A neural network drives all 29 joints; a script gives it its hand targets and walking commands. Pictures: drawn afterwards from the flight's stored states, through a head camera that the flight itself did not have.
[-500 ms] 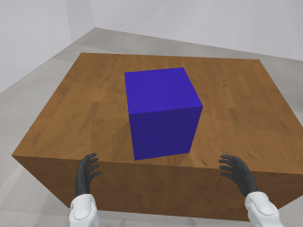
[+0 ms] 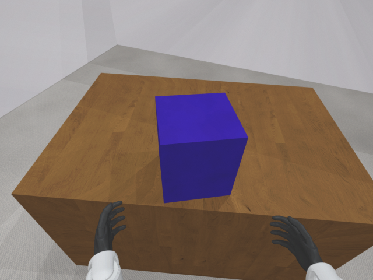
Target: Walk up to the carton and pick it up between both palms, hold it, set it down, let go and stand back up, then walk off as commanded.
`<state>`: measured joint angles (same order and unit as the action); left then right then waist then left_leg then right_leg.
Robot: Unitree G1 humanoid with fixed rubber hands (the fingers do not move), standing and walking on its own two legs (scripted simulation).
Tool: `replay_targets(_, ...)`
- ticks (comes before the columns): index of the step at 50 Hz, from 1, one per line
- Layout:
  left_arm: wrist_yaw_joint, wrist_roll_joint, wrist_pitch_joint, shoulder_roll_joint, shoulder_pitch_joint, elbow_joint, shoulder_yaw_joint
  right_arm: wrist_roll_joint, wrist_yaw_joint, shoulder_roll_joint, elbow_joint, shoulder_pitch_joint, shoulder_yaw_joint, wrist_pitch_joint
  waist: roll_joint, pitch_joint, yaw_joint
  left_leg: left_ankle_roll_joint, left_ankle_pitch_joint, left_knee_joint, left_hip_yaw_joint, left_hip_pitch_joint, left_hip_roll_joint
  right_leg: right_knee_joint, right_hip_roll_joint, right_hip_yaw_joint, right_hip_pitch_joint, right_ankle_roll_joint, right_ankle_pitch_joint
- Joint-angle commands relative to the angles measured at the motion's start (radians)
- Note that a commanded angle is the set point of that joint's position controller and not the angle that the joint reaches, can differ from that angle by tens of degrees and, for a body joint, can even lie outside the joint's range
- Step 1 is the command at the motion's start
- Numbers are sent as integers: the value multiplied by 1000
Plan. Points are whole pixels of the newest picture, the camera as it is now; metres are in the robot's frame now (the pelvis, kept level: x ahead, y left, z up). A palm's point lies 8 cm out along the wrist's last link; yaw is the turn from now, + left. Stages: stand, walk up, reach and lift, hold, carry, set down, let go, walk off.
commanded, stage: set down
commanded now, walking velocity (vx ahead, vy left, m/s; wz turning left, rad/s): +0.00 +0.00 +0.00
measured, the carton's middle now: (194, 147) +0.50 +0.03 -0.01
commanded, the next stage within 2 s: none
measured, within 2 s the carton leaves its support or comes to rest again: neither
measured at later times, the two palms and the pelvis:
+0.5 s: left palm (97, 259) +0.17 +0.21 -0.02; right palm (302, 268) +0.20 -0.22 -0.04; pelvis +0.01 +0.00 +0.00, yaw +0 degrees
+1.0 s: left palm (88, 265) +0.16 +0.23 -0.04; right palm (288, 270) +0.20 -0.19 -0.05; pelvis +0.01 +0.01 +0.00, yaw +0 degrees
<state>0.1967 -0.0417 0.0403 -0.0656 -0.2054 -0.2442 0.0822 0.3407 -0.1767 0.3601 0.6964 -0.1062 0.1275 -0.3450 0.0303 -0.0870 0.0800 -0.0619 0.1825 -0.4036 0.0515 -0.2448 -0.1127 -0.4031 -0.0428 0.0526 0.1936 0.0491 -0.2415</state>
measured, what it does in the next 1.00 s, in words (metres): stands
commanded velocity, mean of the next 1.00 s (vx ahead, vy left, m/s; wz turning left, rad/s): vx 0.00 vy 0.00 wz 0.00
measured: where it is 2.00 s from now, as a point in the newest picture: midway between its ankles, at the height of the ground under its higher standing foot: outside the picture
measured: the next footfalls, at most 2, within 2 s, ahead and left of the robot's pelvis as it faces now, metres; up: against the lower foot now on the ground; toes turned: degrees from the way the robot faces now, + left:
none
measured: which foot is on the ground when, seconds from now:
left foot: down 0.00-1.00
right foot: down 0.00-1.00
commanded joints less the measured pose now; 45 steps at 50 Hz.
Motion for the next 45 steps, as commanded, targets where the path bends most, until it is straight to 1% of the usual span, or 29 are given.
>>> replay_targets(1,-30,1,-13,87,30,162,-103,-25,32,109,-177,73,-104,2,80,53,-116,53,-151,73,18,244,138,136,24,-90,52,-32,109)
replay_targets(2,-30,2,-14,93,24,183,-101,-24,35,112,-190,68,-110,3,76,43,-107,54,-172,72,15,246,140,134,23,-84,41,-31,137)
replay_targets(3,-39,-2,-22,94,13,145,-95,-32,43,97,-170,47,-99,13,85,61,-110,54,-169,73,22,253,142,137,26,-89,43,-34,141)
replay_targets(4,-36,-1,-14,104,13,196,-90,-23,41,105,-204,41,-105,8,71,36,-104,52,-195,69,20,259,142,130,24,-86,31,-34,169)
replay_targets(5,-50,2,-24,108,16,140,-91,-42,53,83,-178,39,-99,19,88,57,-118,51,-170,73,25,253,147,139,29,-94,32,-39,163)
replay_targets(7,-41,7,-6,118,-14,240,-86,-27,51,110,-254,29,-116,1,75,12,-104,47,-241,69,13,267,146,123,15,-77,7,-38,246)
replay_targets(8,-50,10,-2,128,-10,212,-85,-33,58,98,-241,14,-112,6,97,17,-112,52,-228,64,17,248,150,119,18,-87,-5,-40,260)
replay_targets(11,-66,13,5,144,-45,204,-79,-39,75,85,-253,-6,-112,2,97,20,-117,50,-252,64,14,261,156,114,20,-84,-29,-51,341)
replay_targets(12,-81,13,-7,150,-50,136,-78,-52,85,69,-219,-19,-109,14,104,59,-131,53,-216,65,20,253,156,123,30,-91,-8,-54,303)
replay_targets(13,-79,15,-2,155,-45,184,-73,-52,85,71,-252,-10,-111,14,99,53,-113,53,-227,70,21,258,155,122,28,-85,-15,-54,304)
replay_targets(15,-95,18,-17,180,-47,130,-60,-74,99,50,-221,-24,-109,31,97,84,-126,55,-191,77,30,261,160,144,36,-88,6,-57,242)
replay_targets(16,-91,23,-13,182,-46,160,-69,-65,94,60,-228,-16,-116,30,75,69,-120,51,-199,75,26,266,158,140,34,-84,5,-52,237)
replay_targets(18,-97,32,-18,198,-44,160,-58,-78,100,50,-253,-21,-114,38,97,67,-121,53,-191,78,23,270,156,143,32,-84,4,-53,228)
replay_targets(23,-109,43,-37,219,-39,132,-64,-106,108,38,-229,-16,-132,55,71,104,-119,58,-150,86,30,273,155,166,42,-81,49,-53,140)
replay_targets(25,-111,54,-45,226,-47,150,-64,-106,110,48,-249,-18,-143,60,77,94,-122,56,-168,84,28,278,155,165,36,-74,42,-50,153)
replay_targets(26,-119,56,-54,234,-50,113,-61,-116,111,41,-246,-15,-136,68,94,114,-124,57,-147,91,32,270,156,178,36,-72,43,-47,123)
replay_targets(27,-113,58,-52,237,-40,160,-62,-115,110,45,-266,-11,-147,72,86,99,-119,58,-155,90,30,280,152,171,34,-70,51,-48,123)
replay_targets(28,-133,59,-71,246,-41,73,-56,-127,122,12,-228,-27,-129,87,99,144,-128,63,-114,92,39,273,160,185,51,-84,58,-51,104)
replay_targets(29,-124,64,-63,245,-34,140,-59,-121,114,34,-278,-4,-142,85,80,111,-120,61,-119,92,32,281,152,180,41,-70,62,-47,79)
replay_targets(30,-131,53,-77,254,-30,92,-60,-137,117,18,-220,-24,-141,97,73,141,-126,63,-104,90,34,272,154,185,50,-76,66,-50,70)
replay_targets(33,-132,59,-93,265,-13,110,-59,-150,117,13,-234,-16,-151,112,65,141,-124,62,-83,97,35,277,150,193,51,-71,77,-49,15)
replay_targets(35,-134,65,-91,283,-1,142,-58,-157,120,10,-255,-6,-159,110,72,131,-121,60,-92,90,34,273,150,185,47,-67,78,-49,29)
replay_targets(37,-127,60,-93,283,9,154,-64,-155,116,4,-243,-7,-166,112,47,110,-125,60,-96,84,26,272,149,177,47,-60,66,-45,38)
replay_targets(38,-142,65,-106,290,2,88,-59,-171,127,-19,-234,-10,-158,118,74,139,-132,63,-74,88,31,270,152,185,53,-69,81,-50,22)
replay_targets(39,-137,61,-104,284,10,120,-60,-168,124,-14,-231,-3,-160,118,43,138,-127,60,-77,88,26,266,148,184,49,-62,73,-46,15)
replay_targets(41,-153,57,-119,297,18,64,-60,-187,133,-29,-198,-7,-157,131,41,143,-136,60,-69,79,32,271,149,186,54,-67,76,-49,18)
replay_targets(43,-154,54,-122,297,4,104,-55,-184,134,-21,-204,-23,-165,125,32,132,-127,55,-124,76,31,279,149,180,44,-51,60,-48,80)
replay_targets(44,-161,58,-122,308,7,94,-54,-184,138,-40,-190,-27,-153,127,19,123,-138,51,-120,73,32,285,150,181,48,-54,57,-50,88)
replay_targets(45,-149,57,-110,304,-9,166,-55,-169,131,-14,-223,-27,-166,113,9,92,-119,47,-169,70,24,291,145,167,33,-39,46,-45,132)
